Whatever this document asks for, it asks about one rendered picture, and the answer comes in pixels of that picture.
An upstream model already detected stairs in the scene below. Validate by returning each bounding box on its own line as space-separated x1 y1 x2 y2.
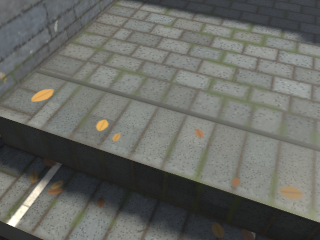
0 116 320 240

